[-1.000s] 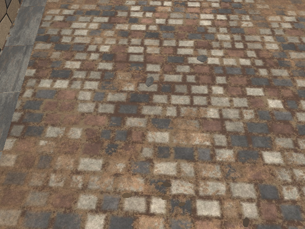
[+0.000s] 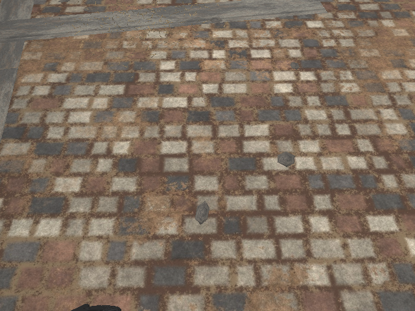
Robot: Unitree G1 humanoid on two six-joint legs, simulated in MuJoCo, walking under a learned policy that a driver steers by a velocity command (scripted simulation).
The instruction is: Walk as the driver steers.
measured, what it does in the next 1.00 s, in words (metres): walks ahead: right foot, then left foot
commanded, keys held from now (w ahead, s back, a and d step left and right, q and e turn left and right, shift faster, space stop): w+shift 0.16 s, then shift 0.84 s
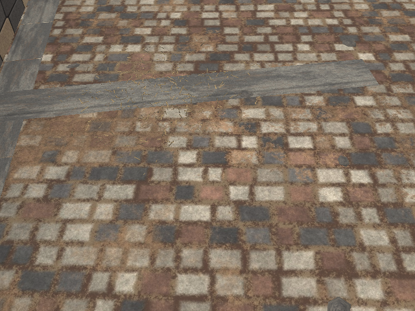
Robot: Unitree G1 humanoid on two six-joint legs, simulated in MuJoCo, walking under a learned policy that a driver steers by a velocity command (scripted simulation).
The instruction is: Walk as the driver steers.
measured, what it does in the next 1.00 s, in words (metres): walks ahead: left foot, then right foot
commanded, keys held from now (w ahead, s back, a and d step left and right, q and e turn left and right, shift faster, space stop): shift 0.04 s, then w+shift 0.36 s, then shift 0.60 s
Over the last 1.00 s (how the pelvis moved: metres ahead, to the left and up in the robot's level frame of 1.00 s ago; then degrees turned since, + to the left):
0.56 0.00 0.00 -1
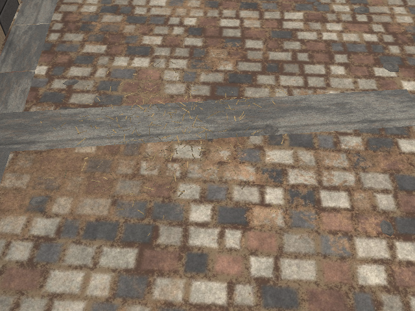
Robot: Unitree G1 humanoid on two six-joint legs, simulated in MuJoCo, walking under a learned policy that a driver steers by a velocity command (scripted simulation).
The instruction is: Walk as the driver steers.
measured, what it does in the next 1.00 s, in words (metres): walks ahead: left foot, then right foot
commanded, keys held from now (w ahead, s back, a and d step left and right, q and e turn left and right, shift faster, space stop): shift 0.50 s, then w+shift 0.50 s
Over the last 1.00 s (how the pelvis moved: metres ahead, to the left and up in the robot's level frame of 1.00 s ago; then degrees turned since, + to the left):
0.38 0.04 -0.01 1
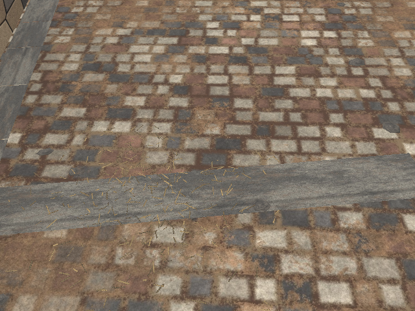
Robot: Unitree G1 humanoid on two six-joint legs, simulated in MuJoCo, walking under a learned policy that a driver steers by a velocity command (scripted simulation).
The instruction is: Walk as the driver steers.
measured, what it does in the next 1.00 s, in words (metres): walks ahead: left foot, then right foot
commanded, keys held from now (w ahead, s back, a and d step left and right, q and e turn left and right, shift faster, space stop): w+shift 0.84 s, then w+q+shift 0.10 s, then q+shift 0.06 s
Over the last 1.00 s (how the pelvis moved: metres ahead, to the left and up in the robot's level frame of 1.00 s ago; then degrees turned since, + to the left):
0.28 -0.06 0.01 -1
